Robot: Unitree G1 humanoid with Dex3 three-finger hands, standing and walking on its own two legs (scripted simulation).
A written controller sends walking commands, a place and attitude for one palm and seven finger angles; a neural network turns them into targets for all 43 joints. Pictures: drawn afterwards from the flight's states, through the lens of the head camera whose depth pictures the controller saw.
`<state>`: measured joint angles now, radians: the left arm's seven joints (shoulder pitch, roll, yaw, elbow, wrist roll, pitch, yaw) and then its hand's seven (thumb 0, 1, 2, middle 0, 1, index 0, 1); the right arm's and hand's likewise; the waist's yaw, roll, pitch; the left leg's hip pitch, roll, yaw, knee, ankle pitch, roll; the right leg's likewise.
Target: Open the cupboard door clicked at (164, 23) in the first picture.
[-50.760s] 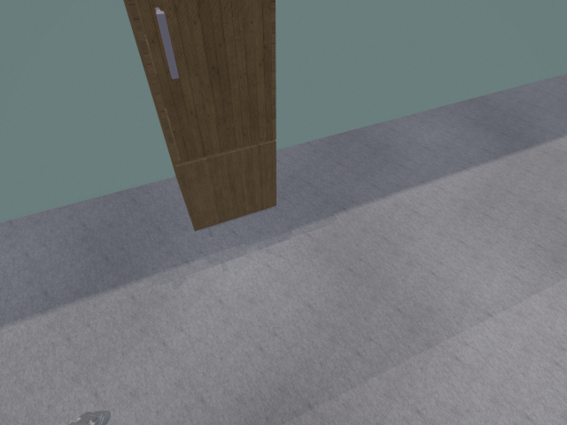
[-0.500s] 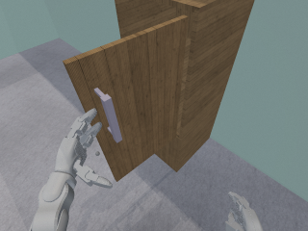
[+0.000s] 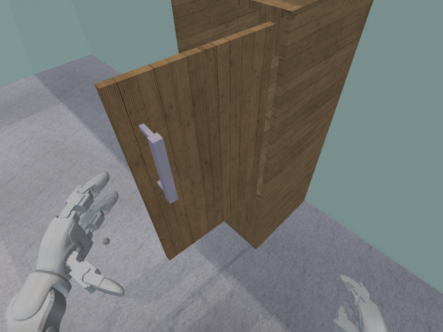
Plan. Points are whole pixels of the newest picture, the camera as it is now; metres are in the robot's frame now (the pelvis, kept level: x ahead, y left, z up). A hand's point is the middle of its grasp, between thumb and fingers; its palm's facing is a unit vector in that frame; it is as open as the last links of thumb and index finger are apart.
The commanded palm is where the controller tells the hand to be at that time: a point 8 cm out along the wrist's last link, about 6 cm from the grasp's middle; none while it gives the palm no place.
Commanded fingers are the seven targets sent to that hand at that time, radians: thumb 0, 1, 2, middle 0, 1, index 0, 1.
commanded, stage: draw the hand back to the body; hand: left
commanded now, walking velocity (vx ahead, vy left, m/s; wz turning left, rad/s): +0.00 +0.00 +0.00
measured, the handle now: (159, 165) +0.39 +0.15 +0.11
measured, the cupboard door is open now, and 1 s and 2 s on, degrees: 85 85 85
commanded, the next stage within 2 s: step back with the hand held close in 1.60 s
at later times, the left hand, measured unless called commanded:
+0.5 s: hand (82, 240) +0.22 +0.22 +0.13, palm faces -0.01 -1.00 -0.06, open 16.3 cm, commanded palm +0.19 +0.28 +0.14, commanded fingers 0.00 -0.32 0.38 -0.16 -0.30 -0.16 -0.30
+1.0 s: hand (46, 215) +0.24 +0.27 +0.16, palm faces +0.39 -0.84 -0.38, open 11.8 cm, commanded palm +0.19 +0.31 +0.18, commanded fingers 0.00 0.55 0.75 -0.19 -0.30 -0.19 -0.30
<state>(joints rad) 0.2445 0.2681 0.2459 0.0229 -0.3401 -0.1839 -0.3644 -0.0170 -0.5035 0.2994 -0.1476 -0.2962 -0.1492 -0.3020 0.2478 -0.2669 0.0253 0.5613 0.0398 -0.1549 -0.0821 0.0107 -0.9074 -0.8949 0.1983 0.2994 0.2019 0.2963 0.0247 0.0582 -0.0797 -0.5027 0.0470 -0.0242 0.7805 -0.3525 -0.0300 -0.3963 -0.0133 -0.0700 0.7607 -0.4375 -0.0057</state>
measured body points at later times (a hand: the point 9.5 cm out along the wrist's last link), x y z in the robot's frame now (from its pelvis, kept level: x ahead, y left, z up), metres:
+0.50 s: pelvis +0.00 +0.01 +0.01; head -0.01 +0.00 +0.46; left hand +0.21 +0.27 +0.13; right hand +0.19 -0.21 -0.06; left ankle +0.03 +0.14 -0.71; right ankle -0.03 -0.11 -0.71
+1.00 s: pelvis +0.02 +0.02 +0.03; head +0.01 +0.00 +0.48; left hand +0.21 +0.31 +0.18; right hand +0.20 -0.21 -0.06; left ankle +0.03 +0.14 -0.71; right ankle -0.03 -0.11 -0.71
